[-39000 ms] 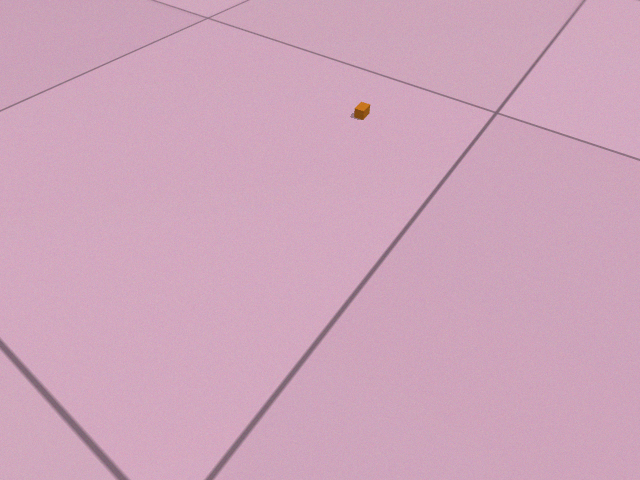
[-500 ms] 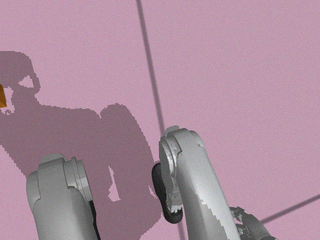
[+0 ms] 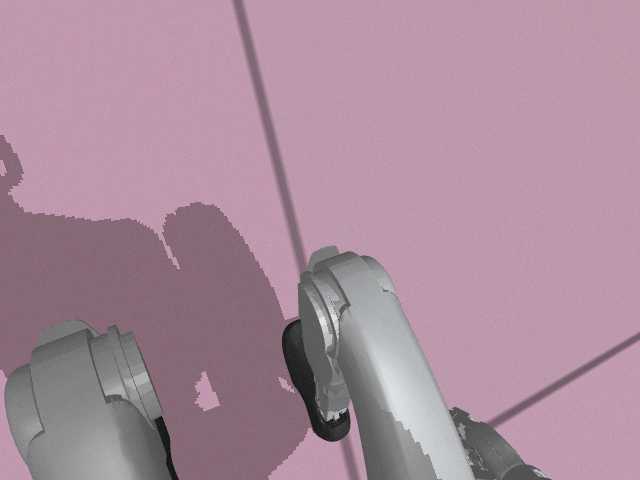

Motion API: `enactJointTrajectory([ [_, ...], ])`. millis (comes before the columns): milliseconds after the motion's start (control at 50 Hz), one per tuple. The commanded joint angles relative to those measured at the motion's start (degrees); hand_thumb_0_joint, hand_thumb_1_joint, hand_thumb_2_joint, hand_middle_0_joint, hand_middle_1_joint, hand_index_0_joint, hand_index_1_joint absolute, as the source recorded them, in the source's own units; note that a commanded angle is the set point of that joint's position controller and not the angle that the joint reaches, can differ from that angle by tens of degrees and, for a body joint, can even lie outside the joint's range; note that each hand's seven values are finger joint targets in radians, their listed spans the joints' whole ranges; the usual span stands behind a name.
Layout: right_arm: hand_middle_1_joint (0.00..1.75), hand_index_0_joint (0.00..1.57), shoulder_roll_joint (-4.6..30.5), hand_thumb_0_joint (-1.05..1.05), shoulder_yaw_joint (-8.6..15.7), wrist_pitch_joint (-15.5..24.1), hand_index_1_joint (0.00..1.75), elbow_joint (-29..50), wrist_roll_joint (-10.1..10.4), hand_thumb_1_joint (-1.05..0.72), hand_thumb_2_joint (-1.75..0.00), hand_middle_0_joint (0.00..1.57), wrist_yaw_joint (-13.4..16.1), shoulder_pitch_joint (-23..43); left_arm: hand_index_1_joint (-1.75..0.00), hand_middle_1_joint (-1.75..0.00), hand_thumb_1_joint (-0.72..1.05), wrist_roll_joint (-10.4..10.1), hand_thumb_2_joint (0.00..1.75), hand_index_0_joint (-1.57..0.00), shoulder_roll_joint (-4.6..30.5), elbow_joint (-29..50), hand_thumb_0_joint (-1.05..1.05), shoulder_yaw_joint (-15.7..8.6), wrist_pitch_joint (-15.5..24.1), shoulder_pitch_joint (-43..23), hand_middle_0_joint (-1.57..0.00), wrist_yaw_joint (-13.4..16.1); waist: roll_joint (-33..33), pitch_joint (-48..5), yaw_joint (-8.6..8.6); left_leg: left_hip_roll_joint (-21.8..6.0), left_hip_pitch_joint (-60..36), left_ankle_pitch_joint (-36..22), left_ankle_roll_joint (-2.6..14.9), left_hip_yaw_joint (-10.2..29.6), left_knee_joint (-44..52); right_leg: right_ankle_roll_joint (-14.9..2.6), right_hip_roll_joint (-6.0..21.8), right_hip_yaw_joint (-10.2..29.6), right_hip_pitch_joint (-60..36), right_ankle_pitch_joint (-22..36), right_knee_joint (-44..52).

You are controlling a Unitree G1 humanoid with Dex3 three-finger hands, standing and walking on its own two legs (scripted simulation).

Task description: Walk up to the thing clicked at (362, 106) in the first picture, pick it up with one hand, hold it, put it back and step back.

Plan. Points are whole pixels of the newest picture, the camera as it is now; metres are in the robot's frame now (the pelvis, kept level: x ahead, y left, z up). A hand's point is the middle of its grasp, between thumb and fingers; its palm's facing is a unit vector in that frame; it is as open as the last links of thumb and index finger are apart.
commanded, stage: rest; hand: left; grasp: from above
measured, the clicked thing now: out of the picture +0.46 +0.35 -0.25
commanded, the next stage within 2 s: open in 0.80 s
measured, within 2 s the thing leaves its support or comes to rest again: rests again in 0.56 s
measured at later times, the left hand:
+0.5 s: hand out of the picture +0.45 +0.35 -0.24, palm faces -0.45 -0.14 -0.88, open 8.4 cm
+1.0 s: hand out of the picture +0.45 +0.35 -0.25, palm faces -0.44 -0.14 -0.88, open 8.5 cm
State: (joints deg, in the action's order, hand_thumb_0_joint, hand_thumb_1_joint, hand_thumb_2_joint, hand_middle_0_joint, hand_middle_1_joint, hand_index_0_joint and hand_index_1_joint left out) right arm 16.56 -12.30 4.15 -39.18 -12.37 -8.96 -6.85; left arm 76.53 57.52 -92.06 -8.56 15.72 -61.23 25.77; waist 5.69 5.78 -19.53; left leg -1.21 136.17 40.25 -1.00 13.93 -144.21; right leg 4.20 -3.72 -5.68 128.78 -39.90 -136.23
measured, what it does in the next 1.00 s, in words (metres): stands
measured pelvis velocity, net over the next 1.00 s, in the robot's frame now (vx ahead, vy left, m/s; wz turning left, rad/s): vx -0.01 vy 0.01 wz -0.05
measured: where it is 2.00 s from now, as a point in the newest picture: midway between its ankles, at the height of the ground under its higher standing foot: (244, 437)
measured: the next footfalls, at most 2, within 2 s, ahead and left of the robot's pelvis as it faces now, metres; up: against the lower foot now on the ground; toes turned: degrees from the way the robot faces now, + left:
none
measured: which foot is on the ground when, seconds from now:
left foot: down 0.00-1.00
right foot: down 0.00-1.00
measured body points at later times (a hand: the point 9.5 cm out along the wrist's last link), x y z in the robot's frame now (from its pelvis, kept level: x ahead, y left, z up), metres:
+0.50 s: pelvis +0.00 +0.01 -0.01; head +0.27 +0.14 +0.33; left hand +0.47 +0.35 -0.19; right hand +0.05 -0.26 -0.06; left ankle +0.06 +0.13 -0.27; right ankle +0.11 -0.13 -0.27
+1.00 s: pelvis -0.01 +0.01 -0.01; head +0.27 +0.14 +0.32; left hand +0.47 +0.35 -0.20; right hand +0.05 -0.24 -0.06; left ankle +0.06 +0.13 -0.27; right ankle +0.11 -0.13 -0.27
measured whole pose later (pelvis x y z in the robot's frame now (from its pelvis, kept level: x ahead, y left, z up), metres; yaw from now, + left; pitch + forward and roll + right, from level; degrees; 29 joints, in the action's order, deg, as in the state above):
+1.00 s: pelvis -0.01 +0.01 -0.01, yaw -3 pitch +27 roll -16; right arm 18.2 -18.3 9.1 -36.4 -15.2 -11.3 -5.0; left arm 76.6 63.4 -97.2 -7.4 15.7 -61.4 30.4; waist 8.8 9.4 -21.6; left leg -1.5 135.9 40.6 0.3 16.4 -147.4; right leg 4.6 -4.9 -7.6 127.0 -38.9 -136.5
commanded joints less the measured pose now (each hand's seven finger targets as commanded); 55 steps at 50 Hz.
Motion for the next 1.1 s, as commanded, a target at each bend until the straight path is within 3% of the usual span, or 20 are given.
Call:
enactJointTrajectory([
  [0,0.30,0.20,18.47,0.00,4.65,-0.07,0.30,-0.37,-0.21,-0.89,-0.89,0.20,1.13,-11.76,-0.38,-0.40,0.89,-0.11,0.47,-1.22,18.50,7.79,0.00,-3.11,0.30,-15.23,-1.19,3.47,-29.86,-40.17,-0.79,-1.04,-34.18,-16.41,1.27,-7.09,13.62,-5.54,-1.28,-8.22,-19.05,18.47,10.44],
  [100,0.30,0.20,18.52,0.00,3.99,0.71,0.30,-0.19,-1.01,-0.90,-0.90,0.20,0.86,-11.08,-0.38,-0.41,0.90,-0.01,0.45,-1.22,18.21,6.92,0.00,-2.31,0.32,-16.24,-1.19,4.36,-29.97,-37.96,-1.91,-1.33,-32.20,-14.09,1.52,-7.05,12.99,-5.37,-1.64,-8.17,-18.80,17.26,11.01],
  [160,0.30,0.20,18.82,0.00,3.55,1.19,0.30,0.29,-1.25,-0.90,-0.90,0.20,0.87,-10.43,-0.37,-0.40,0.90,-0.23,0.44,-1.22,15.74,5.81,0.00,-0.27,0.06,-15.33,-1.19,4.34,-30.04,-36.53,-2.15,-1.26,-32.67,-13.27,1.20,-6.72,13.41,-5.52,-1.67,-8.99,-17.60,16.12,10.76],
  [180,0.30,0.20,18.89,0.00,3.74,1.35,0.30,0.00,-1.35,-0.90,-0.90,0.20,0.82,-10.41,-0.37,-0.40,0.90,-0.06,0.45,-1.23,17.45,6.10,0.00,-1.13,-0.11,-15.08,-1.20,4.50,-30.64,-37.38,-2.36,-1.51,-33.72,-13.64,1.23,-6.53,13.29,-5.34,-1.89,-8.97,-17.97,16.63,10.64],
  [220,0.30,0.20,19.09,0.00,3.27,1.70,0.30,0.30,-1.30,-0.90,-0.90,0.20,0.71,-10.09,-0.40,-0.43,0.90,-0.50,0.46,-1.21,15.89,5.41,0.00,0.60,-0.13,-16.09,-1.18,4.60,-30.80,-35.91,-2.72,-1.37,-32.83,-12.41,1.08,-6.24,13.74,-5.49,-1.78,-9.38,-17.04,15.45,10.58],
  [240,0.30,0.20,19.48,0.00,3.34,1.79,0.30,0.29,-1.46,-0.90,-0.90,0.20,0.61,-10.36,-0.40,-0.43,0.89,-0.46,0.46,-1.21,18.45,5.53,0.00,-1.47,-0.18,-15.62,-1.18,4.93,-30.75,-36.11,-2.49,-1.49,-32.85,-13.03,1.01,-6.04,13.70,-5.45,-1.72,-9.50,-17.62,16.05,10.28],
  [260,0.30,0.20,19.56,0.00,3.16,1.77,0.30,0.68,-1.68,-0.90,-0.90,0.20,0.66,-9.85,-0.39,-0.42,0.88,-0.32,0.47,-1.21,18.20,5.42,0.00,-1.05,-0.32,-14.54,-1.18,5.04,-30.59,-36.70,-1.82,-1.47,-32.84,-13.49,1.04,-6.08,13.62,-5.38,-1.86,-9.55,-18.12,16.47,10.33],
  [300,0.30,0.20,19.87,0.00,2.91,1.85,0.30,0.61,-1.62,-0.90,-0.90,0.20,0.56,-10.37,-0.39,-0.41,0.90,-0.39,0.47,-1.22,17.82,5.56,0.00,-0.93,-0.37,-15.62,-1.20,5.18,-30.86,-36.25,-2.98,-1.50,-33.19,-14.78,0.94,-5.87,13.28,-5.43,-1.79,-9.71,-18.11,17.56,9.85],
  [400,0.30,0.20,19.69,0.00,2.23,2.33,0.30,0.57,-2.04,-0.90,-0.90,0.20,0.17,-9.65,-0.38,-0.41,0.87,-0.23,0.46,-1.20,18.18,4.66,0.00,-0.75,-0.46,-15.16,-1.18,5.74,-31.16,-35.77,-3.13,-1.73,-32.74,-14.26,1.04,-5.53,13.19,-5.29,-2.18,-9.61,-18.67,17.58,10.00],
  [440,0.30,0.20,19.60,0.00,1.95,2.79,0.30,1.32,-1.91,-0.90,-0.90,0.20,-0.02,-8.73,-0.38,-0.41,0.87,-0.33,0.45,-1.20,16.57,4.51,0.00,1.14,-0.45,-15.78,-1.17,5.51,-30.94,-34.62,-3.31,-1.75,-32.06,-13.29,1.16,-5.54,12.98,-5.22,-2.24,-9.64,-17.86,16.74,10.35],
  [460,0.30,0.20,20.25,0.00,1.94,2.89,0.30,0.95,-2.07,-0.90,-0.90,0.20,-0.04,-9.51,-0.39,-0.41,0.86,-0.69,0.45,-1.19,17.96,3.96,0.00,-0.41,-0.55,-15.26,-1.16,5.78,-30.40,-34.45,-3.87,-1.71,-32.52,-14.23,1.07,-5.31,13.03,-5.10,-2.05,-10.05,-18.28,17.63,10.11],
  [500,0.30,0.20,19.80,0.00,1.42,3.05,0.30,0.96,-1.95,-0.90,-0.90,0.20,-0.19,-9.23,-0.37,-0.39,0.84,-0.77,0.45,-1.18,18.88,3.73,0.00,-0.51,-0.58,-14.80,-1.16,5.86,-30.46,-34.27,-3.26,-1.83,-31.77,-13.95,1.07,-5.26,12.76,-5.14,-2.24,-9.89,-18.33,17.26,9.98],
  [520,0.30,0.20,20.16,0.00,1.75,3.31,0.30,1.30,-1.97,-0.90,-0.90,0.20,-0.23,-9.02,-0.37,-0.40,0.86,-0.73,0.45,-1.19,16.70,3.79,0.00,1.15,-0.73,-14.90,-1.17,5.63,-30.51,-34.70,-3.49,-1.75,-32.77,-14.05,1.02,-5.38,12.82,-5.16,-2.23,-9.88,-18.03,17.29,10.07],
  [540,0.30,0.20,20.22,0.00,1.40,3.23,0.30,1.06,-2.17,-0.90,-0.90,0.20,-0.22,-8.90,-0.39,-0.41,0.86,-1.03,0.46,-1.19,19.03,4.22,0.00,-0.66,-0.48,-14.92,-1.17,6.23,-31.20,-35.33,-3.43,-1.96,-32.59,-14.12,0.93,-4.88,13.36,-5.18,-2.36,-10.20,-19.20,17.32,10.05],
  [600,0.30,0.20,20.85,0.00,1.38,3.60,0.30,1.63,-2.08,-0.90,-0.90,0.20,-0.53,-8.69,-0.37,-0.39,0.84,-0.88,0.46,-1.19,17.40,3.46,0.00,0.68,-0.61,-14.93,-1.17,6.12,-30.88,-33.46,-4.20,-1.89,-32.72,-14.48,0.76,-4.66,12.96,-5.23,-2.09,-10.40,-17.35,17.57,9.30],
  [640,0.30,0.20,20.13,0.00,0.54,3.62,0.30,1.38,-2.31,-0.90,-0.90,0.20,-0.78,-8.94,-0.38,-0.40,0.84,-0.42,0.45,-1.18,19.79,3.43,0.00,-0.82,-0.57,-14.65,-1.16,6.35,-31.71,-33.71,-3.83,-2.08,-32.97,-14.19,0.70,-4.24,13.54,-5.25,-2.28,-10.59,-17.80,17.18,9.23],
  [700,0.30,0.20,19.94,0.00,0.20,3.75,0.30,1.59,-2.38,-0.90,-0.90,0.20,-0.92,-8.33,-0.38,-0.40,0.85,-0.67,0.46,-1.19,19.59,3.25,0.00,-0.92,-0.56,-14.40,-1.17,6.66,-31.63,-33.69,-3.66,-2.09,-32.82,-14.02,0.70,-4.29,13.39,-5.24,-2.44,-10.61,-18.15,17.11,9.31],
  [880,0.30,0.20,20.67,0.00,-0.19,4.70,0.30,2.39,-2.66,-0.90,-0.90,0.20,-1.56,-8.45,-0.39,-0.41,0.82,-0.64,0.46,-1.16,18.35,0.93,0.00,0.72,-0.19,-13.40,-1.14,6.60,-29.37,-31.07,-4.92,-2.09,-30.62,-12.60,1.04,-4.10,12.60,-4.82,-2.56,-10.73,-18.01,16.43,9.77],
  [980,0.30,0.20,21.08,0.00,-0.39,5.02,0.30,2.26,-2.22,-0.89,-0.90,0.20,-1.58,-8.05,-0.37,-0.40,0.42,-1.16,0.33,-0.80,19.17,2.01,0.00,0.80,0.05,-14.27,-0.76,6.76,-30.35,-31.86,-4.72,-2.35,-31.82,-13.62,0.75,-3.36,12.97,-4.87,-2.51,-10.94,-17.92,17.06,9.38],
  [1080,0.30,0.20,21.09,0.00,-0.65,5.24,0.30,2.60,-2.18,-0.89,-0.90,0.20,-1.64,-7.37,-0.44,-0.46,0.16,-1.27,0.43,-0.66,20.01,2.02,0.00,0.70,0.63,-14.45,-0.64,6.94,-30.41,-31.50,-4.26,-2.35,-30.97,-10.83,0.75,-3.36,13.14,-4.99,-2.53,-10.83,-17.34,14.92,9.43],
])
